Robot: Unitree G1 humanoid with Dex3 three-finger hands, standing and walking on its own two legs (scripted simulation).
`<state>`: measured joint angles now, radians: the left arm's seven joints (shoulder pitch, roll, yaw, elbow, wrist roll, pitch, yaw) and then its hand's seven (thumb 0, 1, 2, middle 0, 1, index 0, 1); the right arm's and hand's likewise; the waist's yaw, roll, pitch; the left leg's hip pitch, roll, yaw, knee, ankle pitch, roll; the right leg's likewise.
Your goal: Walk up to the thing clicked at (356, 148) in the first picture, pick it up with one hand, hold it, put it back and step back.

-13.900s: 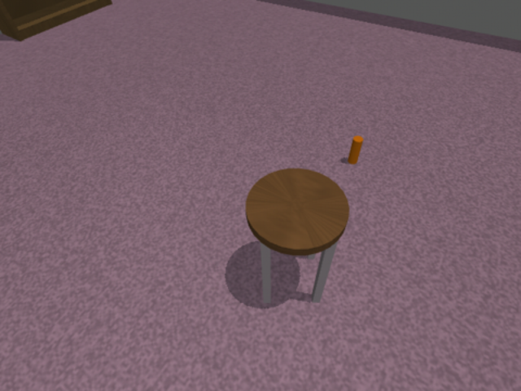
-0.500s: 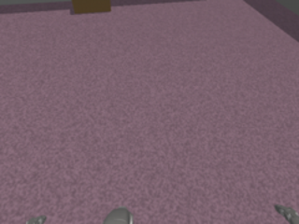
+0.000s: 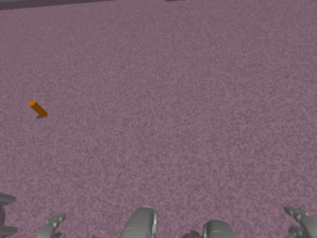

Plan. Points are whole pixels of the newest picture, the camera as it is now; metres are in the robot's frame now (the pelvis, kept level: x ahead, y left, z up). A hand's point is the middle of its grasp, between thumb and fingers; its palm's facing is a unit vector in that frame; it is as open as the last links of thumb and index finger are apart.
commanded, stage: walk up
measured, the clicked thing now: (38, 109) +1.05 +1.05 -0.67
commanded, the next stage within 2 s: stand in 1.52 s
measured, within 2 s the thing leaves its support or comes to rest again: neither
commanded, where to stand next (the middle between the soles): +0.07 +0.08 m, yaw +36 degrees
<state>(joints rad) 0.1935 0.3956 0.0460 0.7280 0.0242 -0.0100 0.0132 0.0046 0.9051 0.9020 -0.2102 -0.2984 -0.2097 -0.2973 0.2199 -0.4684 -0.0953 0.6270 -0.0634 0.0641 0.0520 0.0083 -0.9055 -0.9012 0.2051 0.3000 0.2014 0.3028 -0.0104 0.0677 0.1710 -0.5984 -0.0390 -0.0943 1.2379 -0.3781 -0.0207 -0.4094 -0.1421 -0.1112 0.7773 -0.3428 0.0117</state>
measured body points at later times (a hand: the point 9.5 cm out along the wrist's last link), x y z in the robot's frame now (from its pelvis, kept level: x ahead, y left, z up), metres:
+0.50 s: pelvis +0.00 +0.02 +0.00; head +0.01 +0.04 +0.45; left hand -0.07 +0.36 -0.11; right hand +0.19 -0.26 -0.10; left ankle -0.03 +0.16 -0.71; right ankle +0.09 -0.07 -0.70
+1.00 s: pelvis +0.00 +0.06 +0.00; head +0.02 +0.10 +0.45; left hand -0.13 +0.38 -0.12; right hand +0.27 -0.14 -0.10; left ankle -0.03 +0.18 -0.71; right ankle +0.10 -0.06 -0.70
